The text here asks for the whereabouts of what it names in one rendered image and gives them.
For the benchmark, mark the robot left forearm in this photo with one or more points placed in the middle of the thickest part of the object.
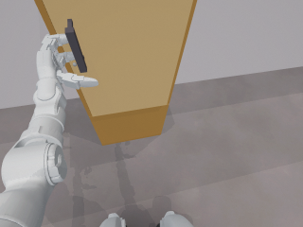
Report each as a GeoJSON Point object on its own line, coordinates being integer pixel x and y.
{"type": "Point", "coordinates": [48, 121]}

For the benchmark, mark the cupboard door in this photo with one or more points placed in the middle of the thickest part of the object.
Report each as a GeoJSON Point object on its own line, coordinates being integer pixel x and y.
{"type": "Point", "coordinates": [131, 47]}

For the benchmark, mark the robot left hand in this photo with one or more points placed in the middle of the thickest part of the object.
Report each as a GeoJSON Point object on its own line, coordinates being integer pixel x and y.
{"type": "Point", "coordinates": [48, 63]}

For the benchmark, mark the handle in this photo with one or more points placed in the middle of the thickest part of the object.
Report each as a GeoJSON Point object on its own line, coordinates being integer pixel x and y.
{"type": "Point", "coordinates": [75, 46]}

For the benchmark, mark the robot left upper arm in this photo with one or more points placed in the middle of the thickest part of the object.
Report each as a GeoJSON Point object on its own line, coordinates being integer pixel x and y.
{"type": "Point", "coordinates": [30, 174]}

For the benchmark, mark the robot shin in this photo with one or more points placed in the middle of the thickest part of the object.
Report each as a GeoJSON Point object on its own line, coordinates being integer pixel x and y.
{"type": "Point", "coordinates": [169, 213]}
{"type": "Point", "coordinates": [113, 215]}

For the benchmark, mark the right robot shin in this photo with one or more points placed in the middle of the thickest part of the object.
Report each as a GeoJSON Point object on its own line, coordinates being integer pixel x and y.
{"type": "Point", "coordinates": [169, 213]}

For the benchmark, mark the left robot shin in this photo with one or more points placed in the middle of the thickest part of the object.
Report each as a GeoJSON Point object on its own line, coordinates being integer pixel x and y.
{"type": "Point", "coordinates": [113, 215]}

